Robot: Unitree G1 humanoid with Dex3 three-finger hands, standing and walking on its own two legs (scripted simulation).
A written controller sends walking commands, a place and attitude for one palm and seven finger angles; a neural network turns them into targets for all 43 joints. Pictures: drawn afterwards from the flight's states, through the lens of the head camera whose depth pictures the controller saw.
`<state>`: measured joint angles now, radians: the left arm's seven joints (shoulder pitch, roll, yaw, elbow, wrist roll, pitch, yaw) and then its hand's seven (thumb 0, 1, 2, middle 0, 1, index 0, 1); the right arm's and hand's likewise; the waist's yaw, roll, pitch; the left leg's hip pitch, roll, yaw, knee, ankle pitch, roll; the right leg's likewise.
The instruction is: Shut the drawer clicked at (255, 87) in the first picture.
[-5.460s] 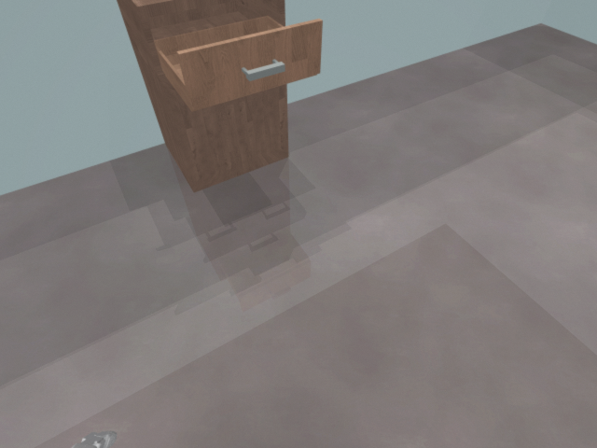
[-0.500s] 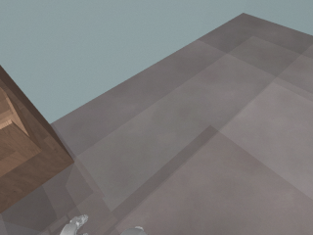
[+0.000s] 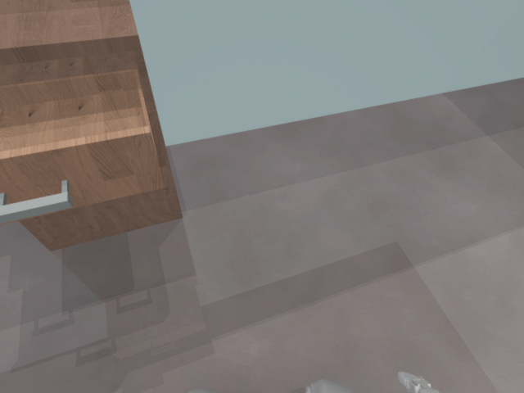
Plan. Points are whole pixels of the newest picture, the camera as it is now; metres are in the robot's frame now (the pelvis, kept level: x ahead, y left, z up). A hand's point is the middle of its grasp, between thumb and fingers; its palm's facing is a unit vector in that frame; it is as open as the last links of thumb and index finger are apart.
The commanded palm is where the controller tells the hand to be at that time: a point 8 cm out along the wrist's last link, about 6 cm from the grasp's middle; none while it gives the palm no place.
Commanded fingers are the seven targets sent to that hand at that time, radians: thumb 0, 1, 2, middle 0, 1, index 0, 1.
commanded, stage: turn to face it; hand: left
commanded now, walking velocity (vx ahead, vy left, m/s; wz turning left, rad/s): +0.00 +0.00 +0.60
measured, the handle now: (34, 199) +0.42 +0.48 -0.07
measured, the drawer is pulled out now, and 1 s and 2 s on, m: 0.30 0.30 0.30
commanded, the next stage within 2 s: take the last steps up to it in 0.52 s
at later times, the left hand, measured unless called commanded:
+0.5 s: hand out of the picture +0.06 +0.17 -0.14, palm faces +0.25 -0.93 -0.28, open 7.4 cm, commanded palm none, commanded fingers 0.00 0.90 0.90 -0.20 -0.30 -0.20 -0.30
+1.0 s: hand out of the picture -0.06 +0.23 -0.16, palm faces +0.42 -0.88 -0.21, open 7.4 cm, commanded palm none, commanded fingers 0.00 0.90 0.90 -0.20 -0.30 -0.20 -0.30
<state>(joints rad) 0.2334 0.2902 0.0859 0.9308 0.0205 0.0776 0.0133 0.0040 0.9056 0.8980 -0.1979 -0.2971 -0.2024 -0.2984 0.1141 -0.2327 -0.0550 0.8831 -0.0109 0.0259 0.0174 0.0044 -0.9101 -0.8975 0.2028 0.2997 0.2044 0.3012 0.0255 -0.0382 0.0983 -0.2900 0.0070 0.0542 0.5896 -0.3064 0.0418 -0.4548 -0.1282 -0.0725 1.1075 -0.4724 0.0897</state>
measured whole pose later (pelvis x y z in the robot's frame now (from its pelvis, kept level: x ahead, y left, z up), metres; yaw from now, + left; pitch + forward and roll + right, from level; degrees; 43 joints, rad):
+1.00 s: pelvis +0.01 +0.03 +0.02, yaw +23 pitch -1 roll -1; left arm 0.29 0.24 0.05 1.04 0.03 0.03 -0.01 0.00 0.91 0.90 -0.20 -0.30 -0.20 -0.30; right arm 0.31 -0.16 -0.02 1.02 -0.01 -0.03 -0.01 0.00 -0.91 -0.90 0.20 0.30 0.21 0.30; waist 0.02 -0.02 0.02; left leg -0.07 -0.04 0.05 0.33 -0.24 0.08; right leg -0.50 -0.10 -0.06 1.07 -0.29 0.05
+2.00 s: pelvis +0.23 +0.13 +0.01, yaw +22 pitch -1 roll -1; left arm 0.31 0.17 0.05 1.09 0.02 0.05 0.03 0.00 0.91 0.90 -0.20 -0.30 -0.20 -0.30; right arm 0.09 -0.11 -0.02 1.02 0.00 -0.01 -0.04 -0.02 -0.93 -0.90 0.21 0.30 0.21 0.30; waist 0.05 -0.04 0.07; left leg -0.26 0.05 0.15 0.44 -0.16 0.04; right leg -0.39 -0.03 -0.01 1.02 -0.46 0.04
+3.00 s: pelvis +0.26 +0.03 +0.01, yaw +23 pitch -1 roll +0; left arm 0.33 0.08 0.02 1.15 0.01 0.00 0.03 0.00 0.91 0.90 -0.20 -0.30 -0.20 -0.30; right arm 0.31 -0.12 -0.01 1.15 -0.01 0.01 -0.05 0.00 -0.91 -0.90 0.20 0.30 0.20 0.30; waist 0.01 0.02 0.03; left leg -0.16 0.07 -0.01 0.40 -0.23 -0.07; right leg -0.13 0.06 -0.09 0.40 -0.26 -0.08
